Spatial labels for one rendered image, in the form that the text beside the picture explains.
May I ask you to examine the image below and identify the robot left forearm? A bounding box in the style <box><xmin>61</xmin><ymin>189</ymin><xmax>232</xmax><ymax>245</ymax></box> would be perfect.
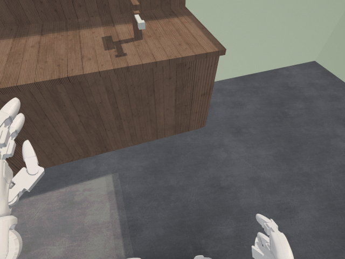
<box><xmin>0</xmin><ymin>215</ymin><xmax>23</xmax><ymax>259</ymax></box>

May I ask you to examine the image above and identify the tap lever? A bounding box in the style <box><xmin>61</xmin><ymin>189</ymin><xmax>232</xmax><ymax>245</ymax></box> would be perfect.
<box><xmin>134</xmin><ymin>15</ymin><xmax>146</xmax><ymax>30</ymax></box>

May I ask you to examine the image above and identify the counter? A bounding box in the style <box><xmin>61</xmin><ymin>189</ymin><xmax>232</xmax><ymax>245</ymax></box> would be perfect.
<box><xmin>0</xmin><ymin>0</ymin><xmax>226</xmax><ymax>176</ymax></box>

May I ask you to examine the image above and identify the robot right hand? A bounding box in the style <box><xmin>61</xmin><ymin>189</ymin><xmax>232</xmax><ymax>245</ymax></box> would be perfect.
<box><xmin>252</xmin><ymin>214</ymin><xmax>294</xmax><ymax>259</ymax></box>

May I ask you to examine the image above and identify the robot left hand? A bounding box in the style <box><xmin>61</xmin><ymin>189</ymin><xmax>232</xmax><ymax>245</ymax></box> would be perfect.
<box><xmin>0</xmin><ymin>98</ymin><xmax>45</xmax><ymax>217</ymax></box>

